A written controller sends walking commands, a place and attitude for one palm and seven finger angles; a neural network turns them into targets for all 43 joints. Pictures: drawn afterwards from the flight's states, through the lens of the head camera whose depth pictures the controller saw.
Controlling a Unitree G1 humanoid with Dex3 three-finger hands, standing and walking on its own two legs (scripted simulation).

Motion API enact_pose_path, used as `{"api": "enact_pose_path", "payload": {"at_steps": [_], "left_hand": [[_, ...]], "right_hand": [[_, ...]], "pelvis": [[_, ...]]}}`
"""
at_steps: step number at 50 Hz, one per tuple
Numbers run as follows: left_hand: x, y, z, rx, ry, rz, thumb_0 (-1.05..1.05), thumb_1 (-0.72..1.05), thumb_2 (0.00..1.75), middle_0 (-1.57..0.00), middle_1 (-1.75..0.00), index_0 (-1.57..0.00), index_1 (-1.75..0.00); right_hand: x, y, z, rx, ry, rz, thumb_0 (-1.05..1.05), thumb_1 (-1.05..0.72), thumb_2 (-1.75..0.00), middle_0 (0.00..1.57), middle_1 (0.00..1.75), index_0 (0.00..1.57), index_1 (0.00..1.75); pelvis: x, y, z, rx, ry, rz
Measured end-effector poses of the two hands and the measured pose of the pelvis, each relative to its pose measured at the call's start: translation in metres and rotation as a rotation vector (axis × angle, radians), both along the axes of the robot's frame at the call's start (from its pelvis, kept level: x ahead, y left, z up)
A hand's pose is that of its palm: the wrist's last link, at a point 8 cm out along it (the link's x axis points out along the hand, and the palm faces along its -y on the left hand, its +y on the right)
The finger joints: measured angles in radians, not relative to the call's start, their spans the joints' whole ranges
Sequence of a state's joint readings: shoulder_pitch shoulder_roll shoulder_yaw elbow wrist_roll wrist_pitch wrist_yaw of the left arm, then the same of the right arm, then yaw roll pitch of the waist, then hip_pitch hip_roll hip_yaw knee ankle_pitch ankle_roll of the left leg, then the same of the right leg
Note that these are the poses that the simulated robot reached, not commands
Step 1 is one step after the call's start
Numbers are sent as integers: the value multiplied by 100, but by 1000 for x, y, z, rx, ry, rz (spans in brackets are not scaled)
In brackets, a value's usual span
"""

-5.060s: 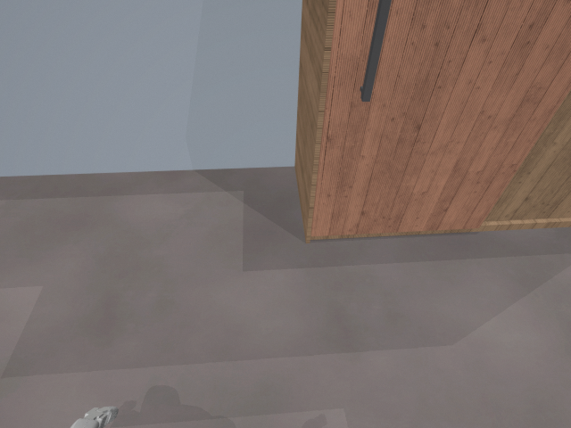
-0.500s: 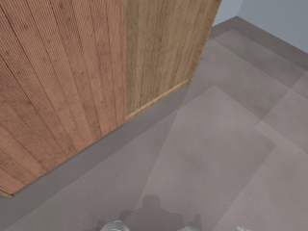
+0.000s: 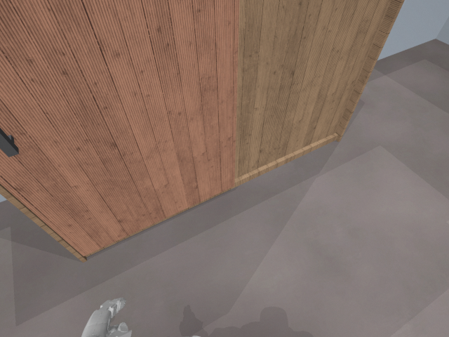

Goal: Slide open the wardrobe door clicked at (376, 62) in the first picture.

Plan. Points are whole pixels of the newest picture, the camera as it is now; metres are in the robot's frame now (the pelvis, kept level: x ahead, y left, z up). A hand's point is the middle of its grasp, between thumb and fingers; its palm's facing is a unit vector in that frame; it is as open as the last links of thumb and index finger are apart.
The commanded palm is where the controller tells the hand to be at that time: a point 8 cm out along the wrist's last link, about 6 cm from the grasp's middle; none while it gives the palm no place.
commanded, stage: turn to face it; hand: left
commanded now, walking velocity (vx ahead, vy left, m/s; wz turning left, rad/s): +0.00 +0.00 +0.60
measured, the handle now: out of the picture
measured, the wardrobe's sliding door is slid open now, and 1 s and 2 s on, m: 0.00 0.00 0.00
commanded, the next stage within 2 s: take the last steps up to it in 0.68 s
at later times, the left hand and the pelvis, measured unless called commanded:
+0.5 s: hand out of the picture -0.09 +0.24 -0.19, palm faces +0.36 -0.91 -0.23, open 7.4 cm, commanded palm none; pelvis -0.04 +0.03 -0.01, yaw +19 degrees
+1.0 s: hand out of the picture -0.03 +0.25 -0.15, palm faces +0.39 -0.90 -0.21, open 7.4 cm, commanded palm none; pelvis -0.05 +0.04 +0.01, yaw +25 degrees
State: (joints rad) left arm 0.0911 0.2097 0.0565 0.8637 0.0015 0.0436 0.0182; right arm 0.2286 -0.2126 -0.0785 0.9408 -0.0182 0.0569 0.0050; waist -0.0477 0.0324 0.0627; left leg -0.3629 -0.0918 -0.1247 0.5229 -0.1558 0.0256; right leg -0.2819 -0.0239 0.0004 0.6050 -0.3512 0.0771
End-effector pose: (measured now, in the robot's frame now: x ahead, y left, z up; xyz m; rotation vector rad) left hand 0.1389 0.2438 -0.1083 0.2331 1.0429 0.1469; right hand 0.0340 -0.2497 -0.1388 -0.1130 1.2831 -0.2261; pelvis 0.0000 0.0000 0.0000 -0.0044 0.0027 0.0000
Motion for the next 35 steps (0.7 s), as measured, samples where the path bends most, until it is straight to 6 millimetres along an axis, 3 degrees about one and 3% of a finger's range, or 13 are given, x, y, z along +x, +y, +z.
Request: {"api": "enact_pose_path", "payload": {"at_steps": [3, 8, 14, 19, 23, 26, 30, 35], "left_hand": [[-26, -9, 4, 18, -4, 36, 0, 91, 89, -20, -30, -20, -30], [-77, -14, 9, 17, 50, 129, 1, 91, 89, -20, -30, -20, -30], [-133, -10, 0, -9, 110, 239, 1, 91, 89, -20, -30, -20, -30], [-189, 3, -18, -45, 187, 333, 1, 91, 89, -20, -30, -20, -30], [-236, 25, -41, -81, 261, 409, 1, 91, 89, -21, -30, -20, -30], [-261, 40, -49, -93, 323, 451, 1, 91, 89, -20, -30, -20, -30], [-268, 54, -42, -105, 326, 477, 1, 91, 89, -20, -30, -20, -30], [-254, 67, -31, -104, 243, 484, 1, 91, 89, -20, -30, -19, -30]], "right_hand": [[2, -17, -6, 4, 6, 30, 1, -90, -90, 20, 30, 20, 30], [15, -34, 4, -7, 10, 111, 1, -91, -90, 20, 30, 20, 30], [35, -33, 11, -38, 35, 223, 1, -91, -90, 20, 30, 20, 30], [69, -3, 16, -67, 13, 339, 1, -91, -90, 19, 30, 20, 30], [100, 39, 19, -92, -77, 435, 1, -91, -90, 19, 30, 20, 30], [111, 71, 28, -90, -134, 483, 1, -91, -90, 20, 30, 20, 30], [109, 100, 41, -83, -159, 511, 1, -91, -90, 20, 30, 20, 30], [92, 119, 41, -56, -139, 522, 0, -90, -90, 20, 30, 20, 30]], "pelvis": [[-8, -11, -1, 3, -14, 48], [-15, -20, 8, 30, -25, 122], [-22, -19, 9, 36, -21, 217], [-31, -3, 4, 24, -6, 276], [-39, 20, -8, -3, 5, 317], [-45, 32, -7, -3, -2, 324], [-48, 44, 4, -29, -12, 346], [-54, 54, 12, -32, -24, 375]]}}
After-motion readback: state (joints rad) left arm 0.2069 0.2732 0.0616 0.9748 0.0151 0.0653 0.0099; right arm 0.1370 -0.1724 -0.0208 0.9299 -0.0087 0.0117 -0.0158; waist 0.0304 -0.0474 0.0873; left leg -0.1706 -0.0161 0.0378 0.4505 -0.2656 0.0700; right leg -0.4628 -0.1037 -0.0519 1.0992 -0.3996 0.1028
